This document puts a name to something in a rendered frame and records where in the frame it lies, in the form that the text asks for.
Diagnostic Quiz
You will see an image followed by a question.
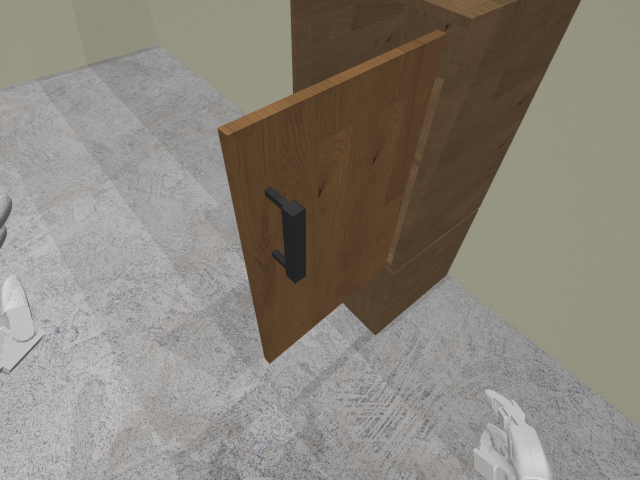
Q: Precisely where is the robot right hand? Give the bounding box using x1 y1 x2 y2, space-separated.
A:
473 389 553 480

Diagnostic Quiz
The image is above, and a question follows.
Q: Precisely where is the cupboard door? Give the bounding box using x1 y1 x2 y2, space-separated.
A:
217 30 447 364

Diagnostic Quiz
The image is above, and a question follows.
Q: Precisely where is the robot left hand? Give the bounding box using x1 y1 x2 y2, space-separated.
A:
0 194 45 375

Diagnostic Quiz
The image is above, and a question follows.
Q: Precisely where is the handle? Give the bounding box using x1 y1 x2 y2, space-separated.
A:
265 187 306 284

